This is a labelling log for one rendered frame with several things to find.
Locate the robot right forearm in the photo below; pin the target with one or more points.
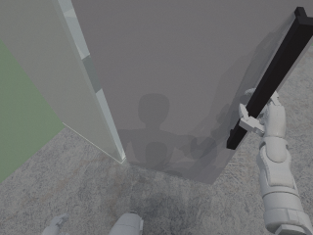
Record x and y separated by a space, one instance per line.
284 214

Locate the robot left hand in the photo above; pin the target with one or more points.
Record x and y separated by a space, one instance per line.
56 224

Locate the robot right hand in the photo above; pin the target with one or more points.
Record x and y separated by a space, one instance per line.
273 118

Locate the handle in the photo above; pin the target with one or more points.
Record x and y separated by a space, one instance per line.
294 42

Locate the robot left thigh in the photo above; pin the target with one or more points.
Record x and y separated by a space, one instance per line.
128 224

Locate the fridge door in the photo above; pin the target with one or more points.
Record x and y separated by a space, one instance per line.
174 73

